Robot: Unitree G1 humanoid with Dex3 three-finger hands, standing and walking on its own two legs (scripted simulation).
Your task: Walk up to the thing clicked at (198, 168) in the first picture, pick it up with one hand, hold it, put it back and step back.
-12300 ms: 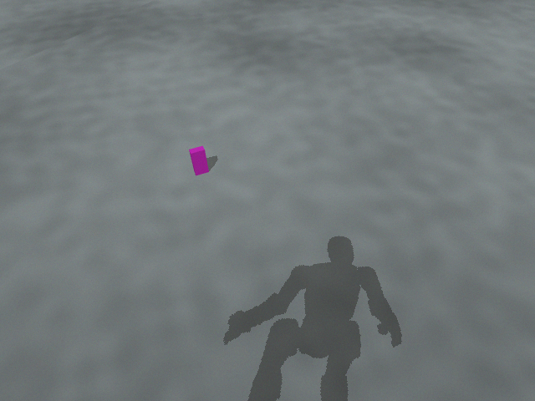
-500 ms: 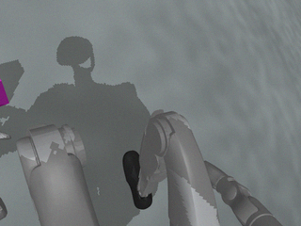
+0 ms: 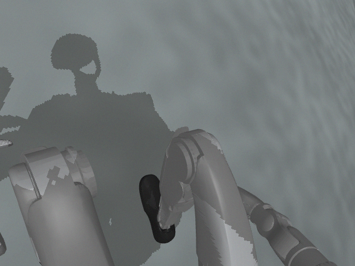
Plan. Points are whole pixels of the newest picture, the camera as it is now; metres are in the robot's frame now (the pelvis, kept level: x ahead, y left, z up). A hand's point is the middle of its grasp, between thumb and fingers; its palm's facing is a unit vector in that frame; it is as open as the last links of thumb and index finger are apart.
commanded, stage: close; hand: left
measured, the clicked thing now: out of the picture +0.43 +0.31 -0.20
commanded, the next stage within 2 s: settle in 0.88 s
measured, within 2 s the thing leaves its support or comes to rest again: leaves its support in 1.16 s
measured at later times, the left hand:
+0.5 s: hand out of the picture +0.42 +0.31 -0.16, palm faces +0.46 -0.89 +0.01, open 10.1 cm
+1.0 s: hand out of the picture +0.42 +0.32 -0.16, palm faces +0.47 -0.88 +0.02, open 8.1 cm
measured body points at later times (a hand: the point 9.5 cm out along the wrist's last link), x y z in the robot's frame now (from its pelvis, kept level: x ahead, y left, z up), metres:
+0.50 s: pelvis +0.00 +0.00 +0.00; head +0.22 +0.20 +0.34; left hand +0.39 +0.36 -0.16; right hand +0.18 -0.24 -0.02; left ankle +0.08 +0.13 -0.24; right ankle +0.15 -0.13 -0.24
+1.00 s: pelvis +0.00 +0.00 +0.00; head +0.22 +0.19 +0.34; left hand +0.39 +0.36 -0.16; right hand +0.18 -0.24 -0.03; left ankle +0.08 +0.13 -0.24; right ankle +0.15 -0.13 -0.24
